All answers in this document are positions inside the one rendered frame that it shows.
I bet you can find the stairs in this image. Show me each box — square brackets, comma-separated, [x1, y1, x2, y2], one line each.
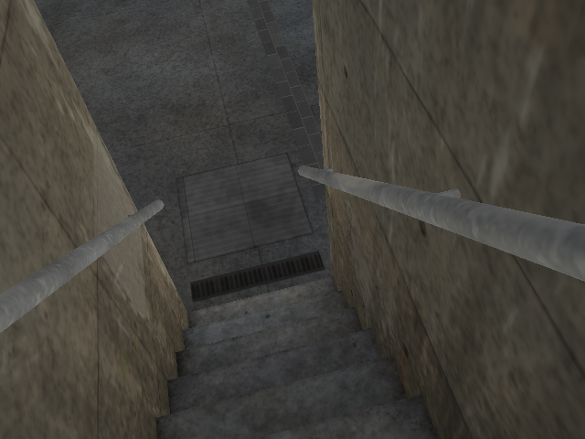
[155, 277, 439, 439]

